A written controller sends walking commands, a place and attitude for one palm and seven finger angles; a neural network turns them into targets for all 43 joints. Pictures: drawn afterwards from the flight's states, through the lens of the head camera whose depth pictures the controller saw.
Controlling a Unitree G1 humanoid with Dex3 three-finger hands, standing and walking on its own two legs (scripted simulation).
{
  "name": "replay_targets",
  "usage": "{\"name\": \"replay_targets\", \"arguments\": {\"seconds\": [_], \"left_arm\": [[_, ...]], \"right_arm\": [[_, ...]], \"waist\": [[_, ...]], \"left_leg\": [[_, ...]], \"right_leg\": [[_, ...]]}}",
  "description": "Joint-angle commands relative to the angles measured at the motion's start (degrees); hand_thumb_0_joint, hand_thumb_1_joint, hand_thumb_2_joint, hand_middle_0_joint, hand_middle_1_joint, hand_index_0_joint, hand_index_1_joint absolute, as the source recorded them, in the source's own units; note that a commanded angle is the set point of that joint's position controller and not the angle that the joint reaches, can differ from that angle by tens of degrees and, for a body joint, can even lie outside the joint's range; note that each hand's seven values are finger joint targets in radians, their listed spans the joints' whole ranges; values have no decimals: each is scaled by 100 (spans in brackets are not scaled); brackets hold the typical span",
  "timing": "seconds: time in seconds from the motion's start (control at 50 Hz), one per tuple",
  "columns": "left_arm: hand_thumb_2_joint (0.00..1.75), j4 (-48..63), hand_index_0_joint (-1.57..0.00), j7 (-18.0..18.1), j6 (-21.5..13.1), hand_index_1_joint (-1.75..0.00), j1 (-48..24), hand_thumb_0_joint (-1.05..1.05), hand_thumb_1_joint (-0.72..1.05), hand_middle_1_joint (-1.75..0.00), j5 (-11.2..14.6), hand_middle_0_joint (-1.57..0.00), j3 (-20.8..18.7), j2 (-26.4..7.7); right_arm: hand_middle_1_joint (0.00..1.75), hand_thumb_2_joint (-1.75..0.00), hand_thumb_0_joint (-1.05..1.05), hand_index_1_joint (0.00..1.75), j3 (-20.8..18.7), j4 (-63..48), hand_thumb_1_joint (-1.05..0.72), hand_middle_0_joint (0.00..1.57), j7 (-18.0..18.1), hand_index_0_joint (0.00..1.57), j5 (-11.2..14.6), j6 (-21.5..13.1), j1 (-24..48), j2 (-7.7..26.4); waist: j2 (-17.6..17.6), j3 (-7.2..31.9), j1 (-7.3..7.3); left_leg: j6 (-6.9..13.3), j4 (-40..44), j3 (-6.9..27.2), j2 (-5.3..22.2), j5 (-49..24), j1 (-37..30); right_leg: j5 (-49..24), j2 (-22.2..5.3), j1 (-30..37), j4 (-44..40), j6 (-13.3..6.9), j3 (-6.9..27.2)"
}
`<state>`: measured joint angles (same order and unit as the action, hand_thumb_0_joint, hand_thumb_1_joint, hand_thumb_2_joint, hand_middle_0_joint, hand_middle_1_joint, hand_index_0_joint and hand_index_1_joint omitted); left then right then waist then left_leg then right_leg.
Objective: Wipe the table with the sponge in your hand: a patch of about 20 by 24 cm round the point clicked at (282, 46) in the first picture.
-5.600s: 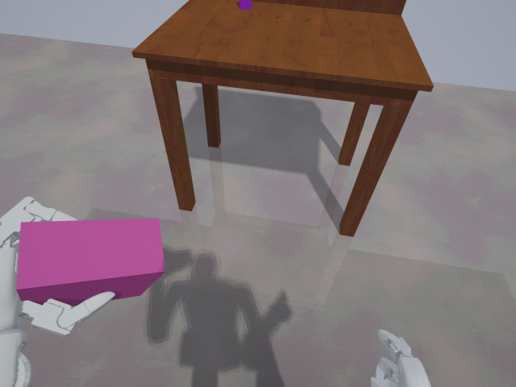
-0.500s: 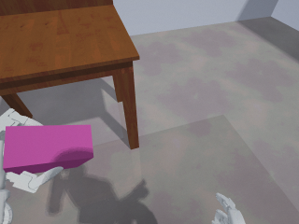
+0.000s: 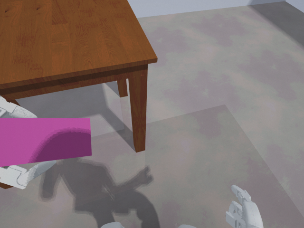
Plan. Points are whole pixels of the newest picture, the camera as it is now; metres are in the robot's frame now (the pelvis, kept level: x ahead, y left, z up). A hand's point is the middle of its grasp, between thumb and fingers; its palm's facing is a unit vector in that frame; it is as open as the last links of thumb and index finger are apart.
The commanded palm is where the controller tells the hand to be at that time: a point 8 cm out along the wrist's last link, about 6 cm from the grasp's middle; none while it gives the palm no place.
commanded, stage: take the last steps up to it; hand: left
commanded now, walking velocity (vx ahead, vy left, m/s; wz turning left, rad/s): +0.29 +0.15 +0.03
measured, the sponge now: (54, 140) +0.25 +0.20 +0.16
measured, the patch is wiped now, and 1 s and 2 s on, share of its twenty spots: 0.00 0.00 0.00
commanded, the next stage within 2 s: come to a stop and stand still in 0.48 s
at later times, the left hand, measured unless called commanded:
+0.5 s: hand (32, 94) +0.34 +0.27 +0.18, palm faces +0.37 -0.79 -0.49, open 10.6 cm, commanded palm +0.27 +0.32 +0.19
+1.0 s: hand (29, 79) +0.37 +0.28 +0.19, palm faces +0.35 -0.80 -0.48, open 10.6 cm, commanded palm +0.32 +0.33 +0.19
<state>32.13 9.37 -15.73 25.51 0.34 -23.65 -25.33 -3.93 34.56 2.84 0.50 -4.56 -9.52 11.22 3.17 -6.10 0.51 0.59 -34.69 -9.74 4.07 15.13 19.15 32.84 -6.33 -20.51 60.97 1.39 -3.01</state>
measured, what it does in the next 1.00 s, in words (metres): walks ahead: right foot, then left foot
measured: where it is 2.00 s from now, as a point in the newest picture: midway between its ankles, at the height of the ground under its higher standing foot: outside the picture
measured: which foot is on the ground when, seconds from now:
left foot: down 0.00-0.24, up 0.26-0.58, down 0.60-1.00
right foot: up 0.00-0.20, down 0.22-0.60, up 0.62-0.98, down 1.00-1.00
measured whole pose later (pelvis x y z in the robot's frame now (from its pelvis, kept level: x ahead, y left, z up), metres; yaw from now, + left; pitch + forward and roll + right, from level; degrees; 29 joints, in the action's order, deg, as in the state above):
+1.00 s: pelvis +0.15 +0.05 +0.01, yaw -1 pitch -1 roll +0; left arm 33.4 7.9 -9.7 28.8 2.5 -21.4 -23.6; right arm 2.9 32.8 0.6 -0.2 -4.9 -11.0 6.7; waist -1.2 -5.4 -1.5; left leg -1.9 -30.2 -8.4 7.3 10.5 18.0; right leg 16.4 0.9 -14.1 30.4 1.2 -6.2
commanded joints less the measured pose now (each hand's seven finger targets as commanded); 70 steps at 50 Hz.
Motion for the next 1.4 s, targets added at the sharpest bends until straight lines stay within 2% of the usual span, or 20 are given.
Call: {"name": "replay_targets", "arguments": {"seconds": [0.0, 0.16, 0.18, 0.22, 0.24, 0.28, 0.36, 0.46, 0.52, 0.56, 0.58, 0.6, 0.7, 0.86, 0.96, 1.04, 1.16, 1.26, 1.34, 1.38], "left_arm": [[130, 1185, -120, 41, -288, -160, 17, 0, 10, -160, 134, -120, -688, -686], [130, 812, -120, 8, -23, -160, 246, 0, 10, -160, 147, -120, -467, -547], [130, 730, -120, 6, 2, -160, 79, 0, 10, -160, 112, -120, -516, -629], [130, 429, -120, 19, 13, -160, -95, 0, 10, -160, 65, -120, -743, -910], [130, 335, -120, 23, -11, -160, -362, 0, 10, -160, 131, -120, -801, -893], [130, 353, -120, -30, -100, -160, -483, 0, 10, -160, 157, -120, -772, -894], [130, 399, -120, -35, -337, -160, -235, 0, 10, -160, -3, -120, -428, -571], [130, 1090, -120, 133, -304, -160, 119, 0, 10, -160, 22, -120, -553, -682], [130, 1507, -120, 198, -284, -160, 63, 0, 10, -160, 44, -120, -625, -704], [130, 1665, -120, 214, -371, -160, -41, 0, 10, -160, 99, -120, -688, -725], [130, 1597, -120, 200, -386, -160, 63, 0, 10, -160, 118, -120, -633, -721], [130, 1255, -120, 208, -380, -160, -44, 0, 10, -160, 31, -120, -669, -822], [130, 1611, -120, 34, -158, -160, -73, 0, 10, -160, 166, -120, -520, -622], [130, 1515, -120, -15, 246, -160, 155, 0, 10, -160, 269, -120, -315, -457], [130, 900, -120, 4, 331, -160, -5, 0, 10, -160, 226, -120, -456, -508], [130, 651, -120, -9, 482, -160, -89, 0, 10, -160, 265, -120, -333, -572], [130, 745, -120, 129, 233, -160, -64, 0, 10, -160, 163, -120, -451, -674], [130, 899, -120, 203, 118, -160, 239, 0, 10, -160, 169, -120, -547, -657], [130, 979, -120, 209, 112, -160, 243, 0, 10, -160, 154, -120, -325, -498], [130, 1074, -120, 191, 95, -160, 35, 0, 10, -160, 156, -120, -138, -449]], "right_arm": [[30, -90, 0, 30, -143, -633, -90, 20, -22, 20, 81, -343, 135, 686], [30, -90, 0, 30, 65, -593, -90, 20, 43, 20, 34, -430, 129, 643], [30, -90, 0, 30, 69, -580, -90, 20, 66, 20, 34, -374, 144, 627], [30, -90, 0, 30, 101, -696, -90, 20, 42, 20, -25, -297, 281, 476], [30, -90, 0, 30, 104, -623, -90, 20, 30, 20, -58, -301, 347, 557], [30, -90, 0, 30, 52, -465, -90, 20, -20, 20, -41, -211, 287, 562], [30, -90, 0, 30, 200, -453, -90, 20, -53, 20, -102, -78, 367, 449], [30, -90, 0, 30, 76, -817, -90, 20, -35, 20, -107, -150, 381, 415], [30, -90, 0, 30, -17, -922, -90, 20, 24, 20, -87, -131, 197, 464], [30, -90, 0, 30, -118, -957, -90, 20, 68, 20, -28, -132, 78, 650], [30, -90, 0, 30, -170, -1007, -90, 20, 56, 20, 9, -127, 13, 784], [30, -90, 0, 30, -107, -1037, -90, 20, -22, 20, -22, -118, -22, 718], [30, -90, 0, 30, 20, -888, -90, 20, -139, 20, -67, -163, 68, 666], [30, -90, 0, 30, 179, -932, -90, 20, -157, 20, -111, -356, -39, 628], [30, -90, 0, 30, 201, -902, -90, 20, -79, 20, -19, -254, 52, 581], [30, -90, 0, 30, 233, -938, -90, 20, -25, 20, 19, -232, 242, 457], [30, -90, 0, 30, 358, -745, -90, 20, 120, 20, -52, -109, 432, 418], [30, -90, 0, 30, 245, -888, -90, 20, 169, 20, -88, -75, 298, 537], [30, -90, 0, 30, 218, -885, -90, 20, 122, 20, -84, 1, 25, 605], [30, -90, 0, 30, 145, -950, -90, 20, 131, 20, -57, 21, 58, 763]], "waist": [[-1664, 1144, -25], [-1076, 1389, -128], [-583, 1468, -124], [1615, 1359, -136], [1145, 1165, -116], [651, 977, -30], [486, 1021, 7], [713, 1294, -248], [278, 1612, -41], [-1513, 1926, 26], [-2306, 1900, -55], [-1561, 1664, -31], [-1706, 1525, -38], [-1741, 1386, 16], [-1178, 1267, -38], [983, 1068, -117], [229, 1278, -53], [76, 1578, -202], [-171, 1650, -75], [-673, 1395, -100]], "left_leg": [[1249, 1435, 1783, 1495, -1505, -1576], [607, 614, 753, 1004, -1467, -737], [463, -10, 590, 813, -1042, -350], [-27, -2667, 272, -342, 1589, 1862], [-139, -3492, 1016, -146, 1491, 2023], [-239, -3975, 1274, 30, 1071, 2204], [-247, -2649, 765, 116, 486, 1715], [-156, -323, -53, -194, 181, 622], [-176, 924, -242, -384, -907, -697], [203, 1135, 779, 530, -2301, -2040], [801, 1180, 2396, 1767, -3987, -2413], [1053, 1332, 2659, 1956, -4004, -1907], [615, 1218, 1301, 1435, -3959, -1525], [476, 1411, 1268, 1696, -3256, -1265], [131, 892, 741, 1213, -1394, -546], [-256, -1608, 760, -226, 1390, 162], [-298, -1995, 823, -220, 858, 700], [-151, -432, 676, -322, 1035, 335], [-66, 1149, 698, -299, 14, -654], [139, 1646, 1251, 289, -215, -921]], "right_leg": [[-259, -75, -1572, 427, 43, -67], [-1596, 420, 884, -3011, 16, -807], [-2017, 167, 1387, -3497, -94, -490], [-3199, -2007, 2452, -4299, -1111, 3045], [-2983, -2341, 2085, -4479, -1257, 3195], [-3499, -2092, 1889, -4288, -1299, 2683], [-5522, -1333, 1859, -3845, -793, 333], [-5977, -1205, 2118, -3519, -764, 148], [-5041, -906, 1701, -2750, -462, -149], [-2466, -156, 478, -1039, -106, -515], [526, 334, -606, 147, 19, -360], [712, 473, -693, 722, -97, 41], [-671, 356, -502, -439, 47, -2], [-895, 653, 291, -2239, 56, -211], [-2174, 497, 1347, -3794, 40, -176], [-3267, -1177, 563, -4573, -805, 1835], [-4130, -905, 1345, -4260, -859, 870], [-4428, -926, 2110, -4323, -780, 1185], [-3062, -616, 1803, -4357, -463, 1055], [-2002, -195, 1308, -4248, -193, 948]]}}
